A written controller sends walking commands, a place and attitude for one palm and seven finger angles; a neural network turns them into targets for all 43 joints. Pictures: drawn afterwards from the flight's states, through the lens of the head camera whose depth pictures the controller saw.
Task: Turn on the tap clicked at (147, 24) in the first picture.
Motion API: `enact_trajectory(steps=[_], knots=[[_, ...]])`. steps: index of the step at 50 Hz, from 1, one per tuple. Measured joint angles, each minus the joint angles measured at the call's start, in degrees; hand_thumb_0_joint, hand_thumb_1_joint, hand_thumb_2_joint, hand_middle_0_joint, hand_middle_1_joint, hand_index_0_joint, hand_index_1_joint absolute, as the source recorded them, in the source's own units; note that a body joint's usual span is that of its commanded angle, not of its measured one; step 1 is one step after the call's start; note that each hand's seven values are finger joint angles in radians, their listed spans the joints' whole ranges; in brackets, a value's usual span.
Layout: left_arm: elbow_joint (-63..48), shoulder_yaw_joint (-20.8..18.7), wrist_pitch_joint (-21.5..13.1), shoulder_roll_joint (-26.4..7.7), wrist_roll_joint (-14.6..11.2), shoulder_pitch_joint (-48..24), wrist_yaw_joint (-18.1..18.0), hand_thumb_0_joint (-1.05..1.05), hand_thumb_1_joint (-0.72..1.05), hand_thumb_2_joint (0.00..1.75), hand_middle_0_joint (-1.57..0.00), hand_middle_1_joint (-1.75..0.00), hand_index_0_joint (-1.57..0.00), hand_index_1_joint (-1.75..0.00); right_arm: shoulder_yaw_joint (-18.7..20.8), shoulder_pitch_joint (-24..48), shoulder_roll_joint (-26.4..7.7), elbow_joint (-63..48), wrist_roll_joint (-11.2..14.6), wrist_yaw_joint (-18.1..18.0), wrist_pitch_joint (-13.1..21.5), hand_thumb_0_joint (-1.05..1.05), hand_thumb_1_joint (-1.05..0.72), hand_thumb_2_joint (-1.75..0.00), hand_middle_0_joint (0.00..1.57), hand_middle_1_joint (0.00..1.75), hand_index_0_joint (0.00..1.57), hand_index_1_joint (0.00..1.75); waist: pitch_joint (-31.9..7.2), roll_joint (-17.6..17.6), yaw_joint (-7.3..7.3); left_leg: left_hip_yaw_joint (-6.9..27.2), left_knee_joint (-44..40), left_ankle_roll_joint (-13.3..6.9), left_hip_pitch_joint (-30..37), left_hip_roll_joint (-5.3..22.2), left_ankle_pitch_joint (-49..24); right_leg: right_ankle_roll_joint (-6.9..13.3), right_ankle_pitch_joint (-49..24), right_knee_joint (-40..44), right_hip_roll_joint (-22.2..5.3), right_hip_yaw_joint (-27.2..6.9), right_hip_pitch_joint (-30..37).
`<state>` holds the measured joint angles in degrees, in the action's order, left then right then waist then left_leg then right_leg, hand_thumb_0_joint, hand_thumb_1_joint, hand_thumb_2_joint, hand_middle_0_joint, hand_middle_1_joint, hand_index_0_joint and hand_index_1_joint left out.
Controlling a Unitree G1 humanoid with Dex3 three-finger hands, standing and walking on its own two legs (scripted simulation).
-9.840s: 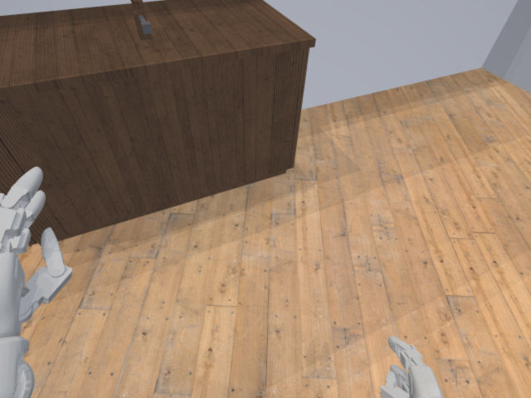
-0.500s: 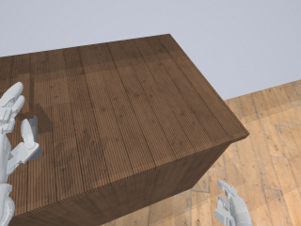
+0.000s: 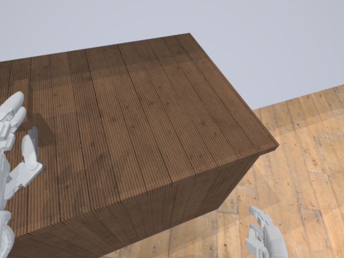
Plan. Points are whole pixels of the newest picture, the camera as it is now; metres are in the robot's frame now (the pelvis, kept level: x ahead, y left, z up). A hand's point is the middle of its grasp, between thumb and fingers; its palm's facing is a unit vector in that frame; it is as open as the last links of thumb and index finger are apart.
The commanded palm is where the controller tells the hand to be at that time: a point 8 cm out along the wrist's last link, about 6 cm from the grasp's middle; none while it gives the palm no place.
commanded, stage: shuffle to correct the standing spot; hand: left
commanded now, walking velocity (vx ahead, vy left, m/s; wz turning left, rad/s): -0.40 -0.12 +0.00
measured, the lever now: (32, 166) +0.26 +0.32 +0.07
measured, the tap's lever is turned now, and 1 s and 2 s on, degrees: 0 0 0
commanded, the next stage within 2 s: come to a stop and stand still in 0.36 s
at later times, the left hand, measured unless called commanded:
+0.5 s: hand (38, 200) +0.17 +0.21 +0.17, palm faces +0.33 -0.78 -0.53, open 7.4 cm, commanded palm +0.10 +0.25 +0.17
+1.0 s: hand out of the picture +0.10 +0.22 +0.17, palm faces +0.42 -0.79 -0.44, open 7.4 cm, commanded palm +0.03 +0.26 +0.17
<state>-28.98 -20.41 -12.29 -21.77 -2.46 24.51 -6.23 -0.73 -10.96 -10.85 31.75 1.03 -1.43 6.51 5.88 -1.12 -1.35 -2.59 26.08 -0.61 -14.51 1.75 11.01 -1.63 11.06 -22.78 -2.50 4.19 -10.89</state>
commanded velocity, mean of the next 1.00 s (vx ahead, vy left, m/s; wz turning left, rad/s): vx -0.14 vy -0.04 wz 0.00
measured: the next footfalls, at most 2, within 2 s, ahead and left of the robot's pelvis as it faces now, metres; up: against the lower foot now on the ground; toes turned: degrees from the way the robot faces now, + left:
left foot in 0.76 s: -0.08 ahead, +0.07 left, +0.00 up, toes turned +1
right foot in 1.32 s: -0.07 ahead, -0.12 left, +0.00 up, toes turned +3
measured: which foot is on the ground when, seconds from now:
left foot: down 0.00-0.54, up 0.56-0.74, down 0.76-1.00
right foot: down 0.00-1.00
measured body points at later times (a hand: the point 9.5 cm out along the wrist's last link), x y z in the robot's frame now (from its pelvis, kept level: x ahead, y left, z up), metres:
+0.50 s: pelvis -0.06 -0.03 -0.01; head +0.02 -0.01 +0.43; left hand +0.14 +0.25 +0.20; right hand +0.11 -0.25 -0.10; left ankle +0.03 +0.11 -0.74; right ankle -0.03 -0.16 -0.73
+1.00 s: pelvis -0.10 -0.03 -0.02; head -0.08 -0.02 +0.43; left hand +0.07 +0.26 +0.19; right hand +0.07 -0.26 -0.10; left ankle -0.09 +0.07 -0.74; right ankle -0.05 -0.14 -0.74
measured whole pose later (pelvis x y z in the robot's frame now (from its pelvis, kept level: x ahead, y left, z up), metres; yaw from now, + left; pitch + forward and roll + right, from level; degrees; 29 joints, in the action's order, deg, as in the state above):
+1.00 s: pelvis -0.10 -0.03 -0.02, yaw +5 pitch -3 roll -3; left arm -30.7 -22.9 -12.6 -22.3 -1.7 24.7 -5.4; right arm 1.9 -13.3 -12.1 34.0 2.5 0.5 8.0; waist 5.7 2.3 1.2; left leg 2.1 43.0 -1.6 -18.1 0.6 21.9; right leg 1.2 13.0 -32.9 1.4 5.2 -16.1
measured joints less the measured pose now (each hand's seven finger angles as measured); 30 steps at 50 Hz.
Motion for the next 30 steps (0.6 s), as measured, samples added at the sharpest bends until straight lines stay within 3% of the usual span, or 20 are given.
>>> enact_trajectory(steps=[11,15,18,22,24,26,28,30], knots=[[-3.9,-2.4,-3.0,-1.5,-0.7,2.0,1.1,0.01,0.89,0.90,-0.21,-0.30,-0.21,-0.30,0.7,1.8,-0.1,-0.9,-0.6,0.3,1.6,0.01,-0.90,-0.90,0.20,0.30,0.21,0.30,2.3,1.5,-1.44,1.7,5.1,1.6,-6.7,2.4,-0.1,2.1,-0.2,-4.2,2.3,1.3,-5.9],[-5.3,-2.6,-4.1,-1.2,-0.5,2.0,0.8,0.01,0.89,0.90,-0.21,-0.30,-0.21,-0.30,1.6,1.9,-0.9,0.5,-0.9,-0.2,2.6,0.01,-0.90,-0.90,0.20,0.30,0.21,0.30,2.6,1.0,-1.01,2.5,7.8,1.1,-9.0,1.6,2.1,2.4,0.6,-7.2,1.8,1.2,-8.5],[-6.1,-3.7,-5.2,-2.1,-0.4,2.0,0.7,0.01,0.89,0.90,-0.22,-0.30,-0.21,-0.30,2.1,1.5,-0.9,1.6,-1.1,-0.8,3.3,0.01,-0.90,-0.90,0.20,0.30,0.21,0.30,2.8,0.0,-0.39,2.3,7.3,1.2,-9.3,1.1,-1.2,2.3,1.1,-9.2,1.2,1.0,-9.9],[-4.9,-6.4,-6.3,-4.6,0.0,0.6,1.4,0.01,0.89,0.90,-0.22,-0.30,-0.21,-0.30,2.3,1.0,0.6,2.1,-2.3,-0.8,4.6,0.01,-0.90,-0.90,0.20,0.30,0.20,0.30,3.6,-0.7,-0.03,2.7,6.0,1.6,-9.8,1.6,-2.0,2.6,11.3,-16.3,3.0,-1.8,-12.5],[-4.6,-7.4,-6.5,-5.0,0.0,-0.4,2.0,0.01,0.89,0.90,-0.22,-0.30,-0.21,-0.30,2.4,0.6,1.2,2.0,-2.6,-0.1,5.4,0.01,-0.90,-0.90,0.20,0.30,0.20,0.30,4.4,-0.2,-0.26,3.3,5.5,2.1,-10.0,2.5,-3.1,3.3,12.0,-15.5,3.8,-2.6,-11.3],[-5.0,-7.9,-6.3,-4.8,-0.3,-0.1,2.5,0.01,0.89,0.90,-0.21,-0.30,-0.21,-0.30,2.3,0.2,1.2,1.3,-2.4,0.9,5.5,0.01,-0.90,-0.90,0.20,0.30,0.20,0.30,5.0,0.8,-0.62,3.7,6.5,2.8,-10.8,3.5,-3.2,3.4,7.1,-10.4,3.7,-2.3,-8.8],[-5.9,-7.3,-5.5,-4.2,-0.3,1.0,2.8,0.01,0.89,0.90,-0.21,-0.30,-0.21,-0.30,2.2,0.2,0.4,0.4,-1.3,1.7,4.9,0.01,-0.90,-0.90,0.20,0.30,0.21,0.30,6.1,3.0,-0.28,5.0,11.9,2.2,-12.5,4.5,2.5,3.0,-0.6,-8.6,4.3,-0.1,-7.7],[-6.9,-5.8,-4.0,-3.5,-0.6,2.9,2.6,0.01,0.89,0.90,-0.21,-0.30,-0.21,-0.30,2.2,0.1,0.0,0.8,-0.1,1.9,3.7,0.01,-0.90,-0.90,0.20,0.30,0.21,0.30,5.7,2.4,0.09,5.2,25.4,2.3,-15.7,1.7,10.9,2.6,0.9,-10.2,3.5,-0.4,-8.3]])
